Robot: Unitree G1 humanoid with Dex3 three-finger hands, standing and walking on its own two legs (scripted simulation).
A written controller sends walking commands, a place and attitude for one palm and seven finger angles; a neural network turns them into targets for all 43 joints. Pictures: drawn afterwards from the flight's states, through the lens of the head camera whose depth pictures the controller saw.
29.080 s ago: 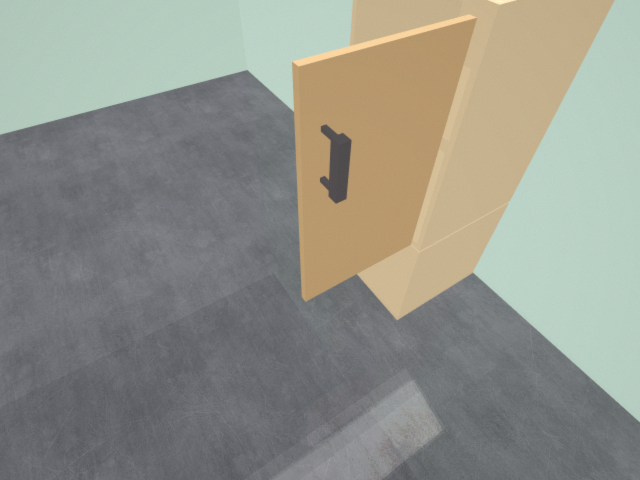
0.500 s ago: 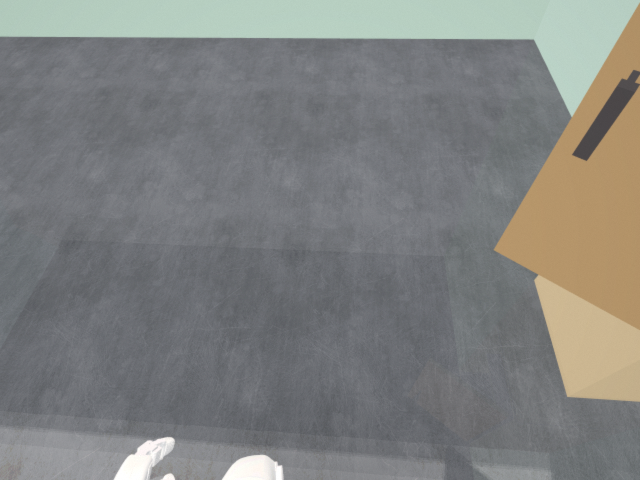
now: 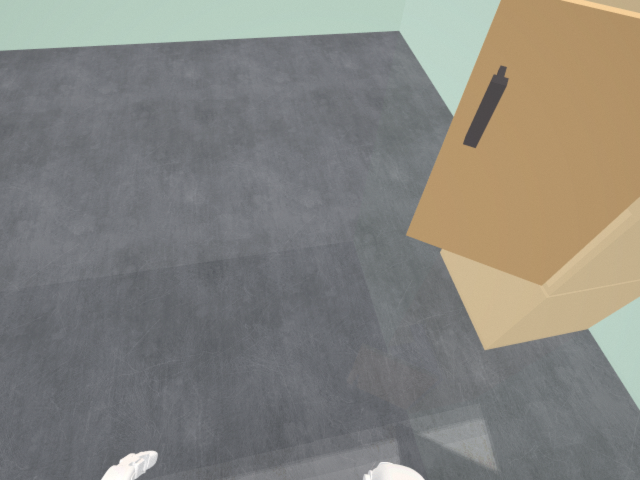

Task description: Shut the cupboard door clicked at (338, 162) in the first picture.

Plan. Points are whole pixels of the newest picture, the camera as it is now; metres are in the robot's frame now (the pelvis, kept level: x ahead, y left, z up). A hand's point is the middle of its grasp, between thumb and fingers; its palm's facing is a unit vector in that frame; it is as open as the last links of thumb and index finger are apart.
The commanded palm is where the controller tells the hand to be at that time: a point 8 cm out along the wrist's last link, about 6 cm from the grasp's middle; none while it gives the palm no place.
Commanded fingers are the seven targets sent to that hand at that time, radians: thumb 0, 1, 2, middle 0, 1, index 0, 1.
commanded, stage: turn to face it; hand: left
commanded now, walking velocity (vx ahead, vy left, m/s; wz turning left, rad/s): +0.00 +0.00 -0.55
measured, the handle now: (486, 106) +0.67 -0.23 +0.08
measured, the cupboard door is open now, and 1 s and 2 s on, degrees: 54 54 54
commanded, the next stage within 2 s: take the last steps up to it in 0.54 s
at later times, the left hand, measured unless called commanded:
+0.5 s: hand (205, 463) +0.15 +0.17 -0.19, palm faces -0.18 -0.96 -0.20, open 7.4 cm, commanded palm none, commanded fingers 0.00 0.90 0.90 -0.20 -0.30 -0.20 -0.30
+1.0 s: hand (249, 440) +0.18 +0.11 -0.17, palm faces -0.32 -0.93 -0.21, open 7.4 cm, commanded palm none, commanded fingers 0.00 0.90 0.90 -0.20 -0.30 -0.20 -0.30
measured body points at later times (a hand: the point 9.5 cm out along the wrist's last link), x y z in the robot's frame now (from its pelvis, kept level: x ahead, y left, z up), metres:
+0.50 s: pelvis +0.04 -0.01 -0.01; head +0.09 +0.00 +0.44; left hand +0.16 +0.22 -0.17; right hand +0.06 -0.28 -0.14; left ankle +0.06 +0.10 -0.74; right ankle -0.01 -0.13 -0.74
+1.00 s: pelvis +0.08 -0.06 +0.00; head +0.09 -0.06 +0.45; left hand +0.20 +0.16 -0.15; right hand -0.01 -0.31 -0.15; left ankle +0.10 +0.06 -0.68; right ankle -0.01 -0.13 -0.74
